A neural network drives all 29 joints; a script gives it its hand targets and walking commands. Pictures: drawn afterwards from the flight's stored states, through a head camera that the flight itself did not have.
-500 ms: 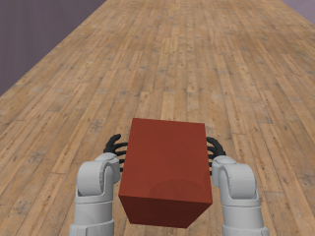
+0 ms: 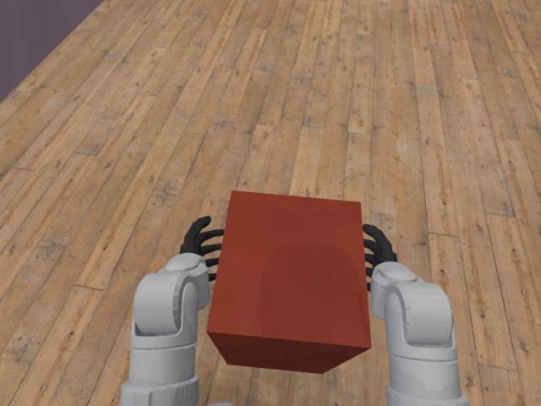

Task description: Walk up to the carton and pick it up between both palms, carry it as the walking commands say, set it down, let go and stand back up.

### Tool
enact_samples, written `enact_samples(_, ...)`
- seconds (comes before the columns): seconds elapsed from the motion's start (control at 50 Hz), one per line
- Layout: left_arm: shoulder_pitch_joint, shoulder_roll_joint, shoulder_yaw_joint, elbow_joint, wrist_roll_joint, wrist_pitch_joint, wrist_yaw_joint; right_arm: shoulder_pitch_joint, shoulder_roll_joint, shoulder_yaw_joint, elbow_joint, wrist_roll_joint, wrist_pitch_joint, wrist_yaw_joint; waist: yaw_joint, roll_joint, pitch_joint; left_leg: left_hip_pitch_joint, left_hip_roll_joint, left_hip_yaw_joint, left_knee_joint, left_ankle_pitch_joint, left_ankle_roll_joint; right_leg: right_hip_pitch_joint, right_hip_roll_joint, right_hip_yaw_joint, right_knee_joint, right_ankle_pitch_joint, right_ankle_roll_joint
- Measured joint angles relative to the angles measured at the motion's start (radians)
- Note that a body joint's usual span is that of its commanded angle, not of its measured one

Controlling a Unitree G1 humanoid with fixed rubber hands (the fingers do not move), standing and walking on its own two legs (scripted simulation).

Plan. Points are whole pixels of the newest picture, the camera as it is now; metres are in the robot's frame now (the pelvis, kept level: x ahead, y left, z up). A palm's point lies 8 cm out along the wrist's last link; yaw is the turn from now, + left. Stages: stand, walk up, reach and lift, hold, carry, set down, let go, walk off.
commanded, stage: carry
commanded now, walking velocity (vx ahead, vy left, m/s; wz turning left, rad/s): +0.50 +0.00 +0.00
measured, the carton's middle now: (283, 295) +0.28 +0.00 -0.03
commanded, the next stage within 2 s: none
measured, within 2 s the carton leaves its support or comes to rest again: neither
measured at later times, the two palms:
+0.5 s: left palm (239, 86) +0.67 +0.08 +0.06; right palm (370, 97) +0.65 -0.17 +0.05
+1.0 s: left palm out of the picture +1.03 +0.09 +0.07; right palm (346, 3) +1.00 -0.17 +0.06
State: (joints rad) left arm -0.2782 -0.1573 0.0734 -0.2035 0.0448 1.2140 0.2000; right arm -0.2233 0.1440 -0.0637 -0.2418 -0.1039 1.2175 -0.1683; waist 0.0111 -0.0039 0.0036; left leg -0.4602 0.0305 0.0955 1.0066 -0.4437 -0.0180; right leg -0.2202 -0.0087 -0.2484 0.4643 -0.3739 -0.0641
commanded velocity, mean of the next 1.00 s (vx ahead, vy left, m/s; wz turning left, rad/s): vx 0.50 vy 0.00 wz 0.00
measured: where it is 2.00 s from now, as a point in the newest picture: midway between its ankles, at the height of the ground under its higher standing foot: (282, 136)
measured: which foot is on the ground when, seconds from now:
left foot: up 0.00-0.10, down 0.12-0.44, up 0.46-0.70, down 0.72-1.00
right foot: down 0.00-0.16, up 0.18-0.40, down 0.42-0.76, up 0.78-1.00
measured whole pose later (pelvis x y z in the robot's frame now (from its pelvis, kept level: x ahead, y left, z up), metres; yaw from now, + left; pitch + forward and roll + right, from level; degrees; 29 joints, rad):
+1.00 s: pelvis +0.72 -0.02 +0.00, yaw -3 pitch +6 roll +0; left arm -0.31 -0.16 0.13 -0.23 0.03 1.22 0.20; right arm -0.26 0.15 -0.04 -0.24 -0.14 1.22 -0.16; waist -0.01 0.00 -0.03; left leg -0.18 0.04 0.21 0.47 -0.39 0.02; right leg -0.51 -0.06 -0.14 0.57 -0.23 -0.02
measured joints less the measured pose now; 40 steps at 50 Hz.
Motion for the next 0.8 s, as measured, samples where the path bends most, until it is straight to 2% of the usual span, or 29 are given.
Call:
enact_samples(0.08,0.012,0.003,-0.004,-0.094,-0.007,0.011,0.004,-0.008,0.002,0.019,-0.067,0.002,0.004,-0.005,0.015,-0.014,0.033,-0.027,-0.020,0.046,-0.346,0.112,0.012,0.127,-0.004,0.010,-0.088,-0.033,0.015)
enact_samples(0.12,0.001,0.001,0.014,-0.115,-0.009,0.009,0.003,-0.029,0.007,0.025,-0.072,-0.006,0.000,-0.003,0.017,-0.023,0.042,-0.004,-0.037,0.079,-0.474,0.243,0.055,0.168,-0.018,0.020,-0.044,-0.091,0.031)
enact_samples(0.14,-0.001,0.001,0.030,-0.119,-0.010,0.008,0.003,-0.037,0.009,0.033,-0.055,-0.010,-0.011,-0.001,0.019,-0.041,0.041,0.019,-0.046,0.095,-0.468,0.290,0.085,0.160,-0.040,0.036,0.036,-0.120,0.038)
enact_samples(0.18,-0.004,0.000,0.059,-0.104,-0.010,0.004,-0.001,-0.059,0.014,0.043,-0.007,-0.024,-0.025,0.005,0.013,-0.049,0.019,0.050,-0.047,0.116,-0.428,0.192,0.103,0.033,-0.066,0.096,0.362,-0.087,0.048)
enact_samples(0.22,-0.009,-0.001,0.076,-0.082,-0.011,0.000,-0.002,-0.073,0.018,0.040,0.025,-0.032,-0.027,0.008,0.004,-0.035,0.003,0.089,-0.044,0.124,-0.434,0.123,0.098,-0.130,-0.040,0.180,0.663,-0.109,0.053)
enact_samples(0.24,-0.007,0.000,0.075,-0.073,-0.012,-0.001,-0.002,-0.071,0.018,0.039,0.032,-0.033,-0.026,0.009,-0.004,-0.024,-0.004,0.118,-0.042,0.122,-0.460,0.114,0.076,-0.192,-0.035,0.194,0.710,-0.104,0.053)
enact_samples(0.26,-0.005,0.000,0.073,-0.064,-0.014,-0.002,-0.002,-0.066,0.017,0.039,0.031,-0.032,-0.021,0.007,-0.012,-0.013,-0.009,0.147,-0.041,0.118,-0.489,0.110,0.070,-0.244,-0.035,0.197,0.692,-0.105,0.054)
enact_samples(0.32,-0.013,-0.002,0.067,-0.057,-0.014,0.000,-0.008,-0.049,0.012,0.039,0.004,-0.028,-0.008,0.000,-0.029,0.005,-0.010,0.243,-0.033,0.106,-0.567,0.088,0.067,-0.339,-0.050,0.180,0.445,-0.061,0.056)
enact_samples(0.4,-0.036,-0.009,0.044,-0.049,-0.006,-0.013,-0.011,-0.038,0.009,0.016,-0.039,-0.022,-0.009,-0.004,-0.036,0.027,0.002,0.347,0.006,0.078,-0.520,-0.015,0.031,-0.332,-0.031,0.095,0.108,0.164,0.025)
enact_samples(0.42,-0.045,-0.013,0.034,-0.039,0.000,-0.015,-0.011,-0.031,0.007,0.005,-0.047,-0.021,-0.011,-0.001,-0.038,0.025,0.001,0.347,0.016,0.063,-0.440,-0.047,0.025,-0.301,-0.030,0.077,0.072,0.266,0.000)
enact_samples(0.44,-0.052,-0.015,0.018,-0.020,0.008,-0.027,-0.012,-0.027,0.005,-0.011,-0.049,-0.021,-0.017,0.003,-0.036,0.039,-0.001,0.316,0.040,0.042,-0.314,-0.038,0.023,-0.280,-0.023,0.057,0.096,0.285,-0.018)
enact_samples(0.46,-0.055,-0.015,0.009,-0.003,0.017,-0.035,-0.015,-0.024,0.005,-0.020,-0.042,-0.021,-0.022,0.007,-0.035,0.038,-0.009,0.261,0.038,0.007,-0.168,-0.026,0.023,-0.251,-0.019,0.049,0.105,0.186,-0.063)
enact_samples(0.48,-0.055,-0.015,0.007,0.011,0.021,-0.042,-0.016,-0.029,0.006,-0.028,-0.030,-0.020,-0.025,0.009,-0.030,0.047,-0.005,0.203,0.034,-0.028,-0.033,-0.025,0.027,-0.234,-0.009,0.043,0.118,0.127,-0.069)
enact_samples(0.52,-0.046,-0.013,0.003,0.021,0.024,-0.038,-0.017,-0.026,0.005,-0.029,-0.019,-0.018,-0.017,0.009,-0.026,0.047,0.006,0.094,0.021,-0.062,0.122,-0.024,0.021,-0.179,-0.001,0.032,0.091,0.109,-0.025)
enact_samples(0.56,-0.022,-0.006,-0.001,0.018,0.016,-0.025,-0.017,-0.010,0.002,-0.014,-0.015,-0.012,-0.004,0.004,-0.017,0.029,0.002,0.022,0.014,-0.050,0.059,-0.029,0.007,-0.111,-0.004,0.032,0.024,0.116,0.009)
enact_samples(0.6,0.003,0.001,-0.008,-0.014,0.003,-0.008,-0.010,0.001,0.000,0.002,-0.027,-0.006,0.009,0.000,-0.010,0.011,0.002,-0.023,0.013,-0.023,-0.099,-0.011,-0.006,-0.041,-0.010,0.033,-0.042,0.106,0.016)
enact_samples(0.66,0.025,0.007,-0.013,-0.076,-0.006,0.010,0.002,0.007,-0.001,0.023,-0.053,-0.003,0.010,0.001,0.004,-0.006,0.010,-0.043,0.004,0.016,-0.356,0.117,0.001,0.056,-0.022,0.039,-0.093,0.065,0.033)
enact_samples(0.7,0.019,0.005,-0.007,-0.096,-0.005,0.020,0.003,-0.001,0.001,0.028,-0.064,-0.007,0.014,0.003,0.010,-0.011,0.014,-0.023,-0.007,0.058,-0.510,0.222,0.020,0.111,-0.032,0.044,-0.075,0.008,0.052)
enact_samples(0.74,0.011,0.004,0.014,-0.104,-0.002,0.019,-0.004,-0.022,0.005,0.036,-0.052,-0.017,0.011,0.005,0.019,-0.019,0.004,0.010,-0.010,0.092,-0.534,0.355,0.072,0.107,-0.054,0.066,0.065,-0.078,0.066)
enact_samples(0.76,0.004,0.003,0.031,-0.094,-0.002,0.014,-0.005,-0.033,0.007,0.040,-0.029,-0.024,0.000,0.008,0.019,-0.032,-0.007,0.009,-0.015,0.107,-0.487,0.335,0.092,0.057,-0.072,0.092,0.211,-0.078,0.069)
enact_samples(0.8,-0.011,-0.001,0.064,-0.071,-0.007,0.011,0.000,-0.059,0.014,0.036,0.021,-0.031,-0.015,0.012,0.020,-0.043,-0.029,0.025,-0.019,0.125,-0.447,0.231,0.102,-0.089,-0.062,0.166,0.533,-0.094,0.069)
